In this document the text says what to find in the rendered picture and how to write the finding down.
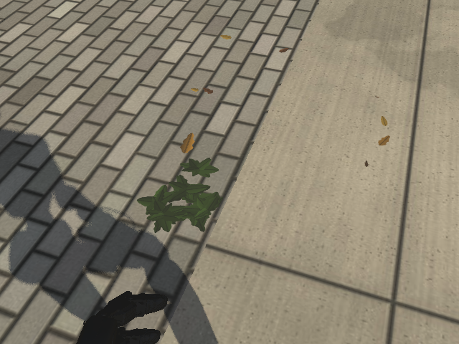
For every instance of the left robot hand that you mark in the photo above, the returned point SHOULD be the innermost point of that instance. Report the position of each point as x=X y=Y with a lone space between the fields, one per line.
x=102 y=328

